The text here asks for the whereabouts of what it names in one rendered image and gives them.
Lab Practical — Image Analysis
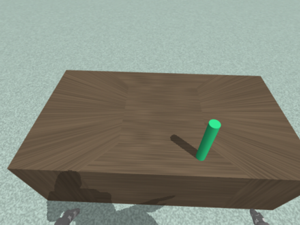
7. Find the left robot hand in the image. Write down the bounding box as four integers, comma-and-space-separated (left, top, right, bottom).
54, 208, 80, 225

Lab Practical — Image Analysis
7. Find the right robot hand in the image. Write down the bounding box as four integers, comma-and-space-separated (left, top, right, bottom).
250, 209, 270, 225

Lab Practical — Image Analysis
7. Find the can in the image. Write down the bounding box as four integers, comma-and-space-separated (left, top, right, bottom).
196, 119, 221, 161

